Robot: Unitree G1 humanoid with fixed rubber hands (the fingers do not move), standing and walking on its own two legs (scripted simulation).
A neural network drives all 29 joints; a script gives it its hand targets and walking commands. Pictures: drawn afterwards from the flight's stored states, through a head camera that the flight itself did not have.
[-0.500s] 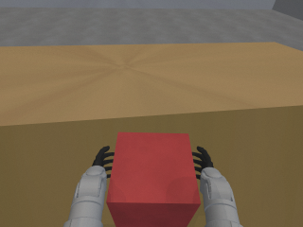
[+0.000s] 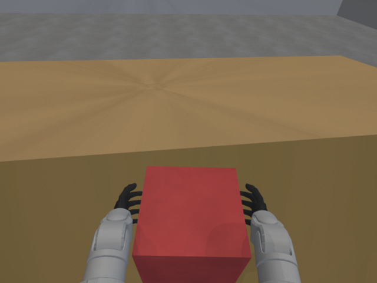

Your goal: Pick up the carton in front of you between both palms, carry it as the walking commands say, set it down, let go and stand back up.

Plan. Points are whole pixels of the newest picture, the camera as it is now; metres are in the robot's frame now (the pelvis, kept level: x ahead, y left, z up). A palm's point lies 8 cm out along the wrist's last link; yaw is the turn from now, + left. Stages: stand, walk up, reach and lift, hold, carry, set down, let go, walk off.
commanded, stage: reach and lift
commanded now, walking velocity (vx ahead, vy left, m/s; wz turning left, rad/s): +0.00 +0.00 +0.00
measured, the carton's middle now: (189, 231) +0.30 +0.00 -0.05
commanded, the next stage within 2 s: hold in 0.20 s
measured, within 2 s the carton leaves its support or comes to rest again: neither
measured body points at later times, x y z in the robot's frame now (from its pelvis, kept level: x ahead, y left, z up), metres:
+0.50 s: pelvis -0.01 +0.00 +0.00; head -0.06 +0.00 +0.45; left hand +0.29 +0.15 +0.04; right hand +0.29 -0.15 +0.05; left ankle +0.01 +0.13 -0.74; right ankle +0.01 -0.13 -0.74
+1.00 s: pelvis +0.04 -0.01 -0.01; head +0.00 -0.02 +0.44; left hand +0.33 +0.14 +0.06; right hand +0.34 -0.17 +0.06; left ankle +0.03 +0.11 -0.73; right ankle +0.01 -0.14 -0.74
